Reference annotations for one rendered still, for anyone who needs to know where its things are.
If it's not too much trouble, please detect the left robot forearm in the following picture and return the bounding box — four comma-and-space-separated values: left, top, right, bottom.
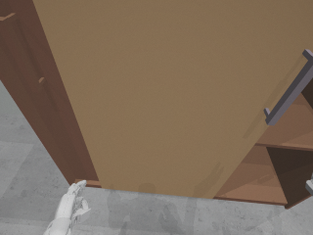
43, 217, 72, 235

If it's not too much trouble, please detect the wardrobe door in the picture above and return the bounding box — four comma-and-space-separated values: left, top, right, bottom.
32, 0, 313, 199
0, 0, 99, 181

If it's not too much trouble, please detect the robot left hand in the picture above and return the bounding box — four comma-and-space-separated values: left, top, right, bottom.
54, 180, 91, 227

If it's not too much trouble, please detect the handle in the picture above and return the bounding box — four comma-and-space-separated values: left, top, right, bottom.
0, 17, 42, 93
263, 49, 313, 126

